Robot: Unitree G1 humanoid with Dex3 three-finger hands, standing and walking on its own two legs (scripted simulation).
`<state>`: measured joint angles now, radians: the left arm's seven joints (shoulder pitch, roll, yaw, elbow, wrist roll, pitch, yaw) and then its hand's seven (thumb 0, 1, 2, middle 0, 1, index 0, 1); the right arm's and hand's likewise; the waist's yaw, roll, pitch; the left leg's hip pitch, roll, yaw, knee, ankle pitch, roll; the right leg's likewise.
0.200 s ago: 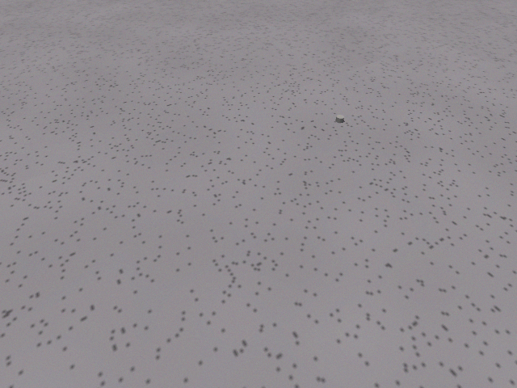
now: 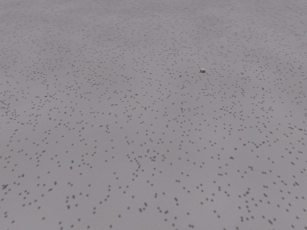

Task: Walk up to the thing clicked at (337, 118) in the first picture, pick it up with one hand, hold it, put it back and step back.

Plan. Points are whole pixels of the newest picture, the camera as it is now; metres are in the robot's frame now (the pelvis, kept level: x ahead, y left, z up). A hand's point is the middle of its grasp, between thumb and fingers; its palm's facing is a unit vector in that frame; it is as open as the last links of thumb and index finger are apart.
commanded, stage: stand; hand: left
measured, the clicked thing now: (202, 70) +1.90 -0.55 -0.76
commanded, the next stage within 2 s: walk up in 0.92 s
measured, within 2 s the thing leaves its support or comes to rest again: neither
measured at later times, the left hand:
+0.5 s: hand out of the picture +0.08 +0.25 -0.16, palm faces -0.02 -0.94 -0.34, open 7.4 cm
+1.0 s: hand out of the picture +0.09 +0.25 -0.15, palm faces -0.08 -0.94 -0.32, open 7.4 cm
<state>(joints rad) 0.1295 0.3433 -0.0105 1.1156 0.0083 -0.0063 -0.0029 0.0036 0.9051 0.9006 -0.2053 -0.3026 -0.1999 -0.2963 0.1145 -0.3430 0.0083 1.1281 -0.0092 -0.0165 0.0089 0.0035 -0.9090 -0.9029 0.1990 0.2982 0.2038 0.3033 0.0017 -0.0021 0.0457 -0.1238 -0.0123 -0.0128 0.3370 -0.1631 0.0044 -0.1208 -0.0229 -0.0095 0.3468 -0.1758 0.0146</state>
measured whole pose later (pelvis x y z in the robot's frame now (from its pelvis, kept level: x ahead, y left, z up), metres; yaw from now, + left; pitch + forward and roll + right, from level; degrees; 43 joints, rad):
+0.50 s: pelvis +0.01 +0.00 +0.00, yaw +0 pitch -3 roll +0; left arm 0.12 0.34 0.00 1.12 0.01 0.00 0.00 0.00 0.90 0.90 -0.21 -0.30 -0.20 -0.30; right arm 0.12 -0.35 0.01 1.13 -0.01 -0.01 0.01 0.00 -0.91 -0.90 0.20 0.30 0.20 0.30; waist 0.00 0.00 0.05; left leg -0.11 -0.01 -0.02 0.32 -0.16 0.00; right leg -0.11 -0.02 -0.01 0.33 -0.18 0.01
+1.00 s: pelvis +0.02 +0.00 +0.00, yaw -5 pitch -1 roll +1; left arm 0.20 0.36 0.04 1.06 0.02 0.00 -0.06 0.00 0.90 0.90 -0.21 -0.30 -0.20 -0.30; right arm 0.12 -0.37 -0.05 1.03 -0.04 -0.03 0.06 0.00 -0.91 -0.90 0.20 0.30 0.21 0.30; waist 0.01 0.00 0.01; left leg -0.16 0.00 0.07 0.43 -0.36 0.04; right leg -0.21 -0.01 0.06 0.47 -0.32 -0.01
